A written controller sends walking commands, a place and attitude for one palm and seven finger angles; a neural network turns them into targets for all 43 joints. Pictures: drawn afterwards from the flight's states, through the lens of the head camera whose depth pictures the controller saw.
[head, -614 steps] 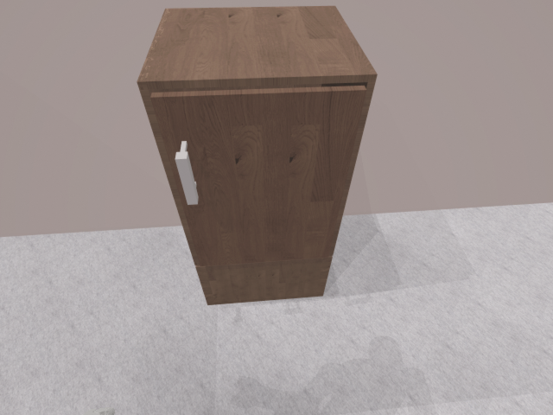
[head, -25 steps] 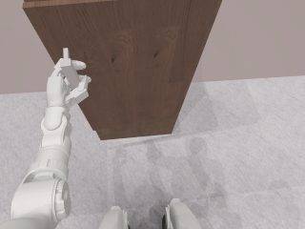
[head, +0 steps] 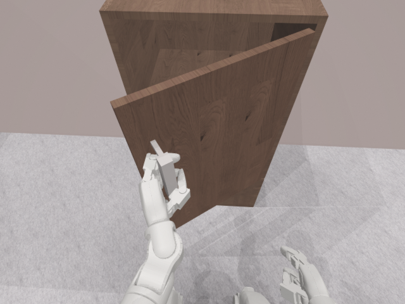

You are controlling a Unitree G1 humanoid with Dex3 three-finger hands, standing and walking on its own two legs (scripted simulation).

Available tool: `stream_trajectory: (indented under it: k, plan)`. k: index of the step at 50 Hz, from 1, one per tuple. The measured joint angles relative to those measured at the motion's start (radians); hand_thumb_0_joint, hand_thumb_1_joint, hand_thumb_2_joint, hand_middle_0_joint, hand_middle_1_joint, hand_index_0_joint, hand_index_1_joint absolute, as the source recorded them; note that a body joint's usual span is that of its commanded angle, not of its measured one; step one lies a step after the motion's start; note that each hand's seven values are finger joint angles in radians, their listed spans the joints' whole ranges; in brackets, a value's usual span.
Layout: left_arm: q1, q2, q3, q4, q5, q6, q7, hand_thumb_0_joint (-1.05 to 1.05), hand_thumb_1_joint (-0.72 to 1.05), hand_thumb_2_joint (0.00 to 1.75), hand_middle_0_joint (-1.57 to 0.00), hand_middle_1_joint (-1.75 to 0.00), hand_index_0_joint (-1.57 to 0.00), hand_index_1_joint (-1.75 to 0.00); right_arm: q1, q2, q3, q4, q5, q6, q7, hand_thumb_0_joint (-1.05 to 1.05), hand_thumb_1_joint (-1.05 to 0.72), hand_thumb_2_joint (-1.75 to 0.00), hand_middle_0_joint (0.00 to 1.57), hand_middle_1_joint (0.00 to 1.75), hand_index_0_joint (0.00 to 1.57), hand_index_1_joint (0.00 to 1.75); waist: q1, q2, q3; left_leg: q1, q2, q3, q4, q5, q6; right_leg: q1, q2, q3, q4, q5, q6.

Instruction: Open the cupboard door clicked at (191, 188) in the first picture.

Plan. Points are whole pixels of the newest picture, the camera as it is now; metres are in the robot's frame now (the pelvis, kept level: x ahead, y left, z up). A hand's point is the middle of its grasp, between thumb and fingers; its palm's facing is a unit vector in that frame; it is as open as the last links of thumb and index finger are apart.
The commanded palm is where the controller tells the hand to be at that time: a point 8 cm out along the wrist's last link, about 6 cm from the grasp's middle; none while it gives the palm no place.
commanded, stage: pull the door open along its arc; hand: left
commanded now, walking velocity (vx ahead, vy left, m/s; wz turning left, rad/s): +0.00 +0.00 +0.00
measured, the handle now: (164, 170) +0.37 +0.10 +0.05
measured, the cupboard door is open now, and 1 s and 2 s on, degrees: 35 40 43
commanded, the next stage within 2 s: open thumb and fingers to let go in 0.14 s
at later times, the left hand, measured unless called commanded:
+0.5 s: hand (196, 200) +0.31 +0.03 +0.04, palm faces +0.36 -0.93 -0.04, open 7.0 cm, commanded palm +0.25 +0.07 +0.04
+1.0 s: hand (194, 202) +0.30 +0.03 +0.04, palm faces +0.27 -0.96 -0.04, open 14.4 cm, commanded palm +0.25 +0.07 +0.04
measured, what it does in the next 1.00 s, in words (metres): stands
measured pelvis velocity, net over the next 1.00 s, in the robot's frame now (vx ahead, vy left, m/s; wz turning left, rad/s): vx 0.01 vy -0.02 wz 0.02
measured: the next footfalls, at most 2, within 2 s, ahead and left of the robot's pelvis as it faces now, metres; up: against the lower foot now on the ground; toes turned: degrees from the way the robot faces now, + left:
none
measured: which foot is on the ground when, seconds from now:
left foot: down 0.00-1.00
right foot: down 0.00-1.00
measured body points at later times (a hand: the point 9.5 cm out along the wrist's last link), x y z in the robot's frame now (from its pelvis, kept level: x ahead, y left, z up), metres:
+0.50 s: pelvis +0.00 -0.04 +0.00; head +0.06 -0.07 +0.45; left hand +0.28 +0.08 +0.05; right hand +0.18 -0.26 -0.11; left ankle +0.01 +0.13 -0.66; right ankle +0.02 -0.11 -0.66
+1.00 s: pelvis +0.01 -0.02 +0.00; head +0.06 -0.03 +0.45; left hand +0.28 +0.09 +0.05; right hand +0.19 -0.22 -0.10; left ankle +0.01 +0.13 -0.66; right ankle +0.02 -0.11 -0.66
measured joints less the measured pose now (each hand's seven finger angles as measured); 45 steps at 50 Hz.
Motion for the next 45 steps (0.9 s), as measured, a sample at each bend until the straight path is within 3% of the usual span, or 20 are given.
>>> stream_trajectory:
  k: [7,11,21,27,38,45]
  plan:
    - [0.121,0.028,-0.090,-0.088,-0.030,0.062,-0.025,0.01,0.67,0.73,-0.35,-1.34,-0.37,-1.35,0.003,0.015,0.022,0.009,0.011,-0.023,-0.009,0.01,-0.90,-0.90,0.20,0.30,0.21,0.30,-0.003,0.008,-0.001,0.062,0.006,-0.019,-0.042,0.016,-0.023,0.060,0.006,-0.020,-0.026,0.001,-0.023]
    - [0.178,0.043,-0.121,-0.121,-0.029,0.066,-0.037,0.00,0.66,0.72,-0.35,-1.34,-0.38,-1.35,0.010,0.005,0.027,0.011,0.014,-0.034,-0.017,0.01,-0.90,-0.90,0.20,0.30,0.21,0.30,-0.013,0.010,-0.002,0.086,0.008,-0.028,-0.059,0.020,-0.032,0.082,0.009,-0.029,-0.033,-0.004,-0.034]
    - [0.079,0.012,-0.024,-0.071,-0.030,0.055,-0.012,0.00,0.60,0.76,-0.38,-1.33,-0.43,-1.33,-0.002,-0.033,-0.007,0.049,0.002,-0.048,-0.052,0.01,-0.90,-0.90,0.20,0.30,0.20,0.30,-0.001,0.003,0.010,0.034,0.002,-0.048,-0.042,0.028,-0.039,0.027,0.003,-0.047,0.004,-0.014,-0.054]
    - [0.121,0.017,-0.030,-0.106,-0.036,0.044,-0.031,0.01,0.36,0.67,-0.36,-1.30,-0.42,-1.30,0.031,-0.033,-0.016,0.044,0.004,-0.051,-0.052,0.01,-0.91,-0.90,0.20,0.30,0.20,0.30,-0.004,0.010,0.005,0.033,0.000,-0.044,-0.050,0.026,-0.040,0.023,0.001,-0.043,0.003,-0.019,-0.054]
    - [0.147,0.025,-0.058,-0.126,-0.026,0.036,-0.035,0.00,-0.27,0.40,-0.33,-1.21,-0.38,-1.21,0.047,-0.025,-0.013,0.042,0.007,-0.058,-0.053,0.01,-0.90,-0.90,0.20,0.30,0.20,0.30,-0.009,0.011,0.003,0.034,-0.001,-0.037,-0.041,0.014,-0.041,0.026,0.001,-0.034,0.002,-0.023,-0.042]
    - [0.142,0.030,-0.082,-0.123,-0.019,0.053,-0.033,0.00,-0.44,0.32,-0.29,-1.02,-0.34,-1.02,0.036,-0.014,-0.005,0.029,0.008,-0.061,-0.046,0.01,-0.90,-0.90,0.20,0.30,0.20,0.30,-0.009,0.008,-0.002,0.036,-0.002,-0.030,-0.028,0.005,-0.033,0.031,0.000,-0.026,0.001,-0.021,-0.029]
